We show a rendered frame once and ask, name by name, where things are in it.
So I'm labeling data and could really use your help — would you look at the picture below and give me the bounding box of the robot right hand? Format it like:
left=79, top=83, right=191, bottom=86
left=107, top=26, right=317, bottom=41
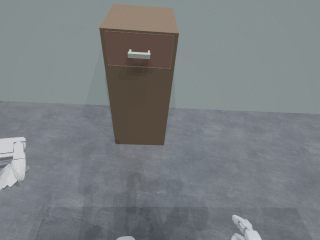
left=231, top=215, right=262, bottom=240

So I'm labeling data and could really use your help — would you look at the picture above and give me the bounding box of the drawer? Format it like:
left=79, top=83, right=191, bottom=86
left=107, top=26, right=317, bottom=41
left=105, top=30, right=174, bottom=68

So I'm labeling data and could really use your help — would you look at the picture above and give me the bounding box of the cabinet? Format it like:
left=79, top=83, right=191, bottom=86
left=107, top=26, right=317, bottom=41
left=99, top=4, right=179, bottom=146

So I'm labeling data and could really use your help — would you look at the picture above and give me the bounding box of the handle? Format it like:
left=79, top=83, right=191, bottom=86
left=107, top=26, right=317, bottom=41
left=127, top=49, right=151, bottom=59

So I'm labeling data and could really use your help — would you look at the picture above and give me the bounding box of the robot left hand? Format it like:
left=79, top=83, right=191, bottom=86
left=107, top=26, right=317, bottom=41
left=0, top=137, right=30, bottom=193

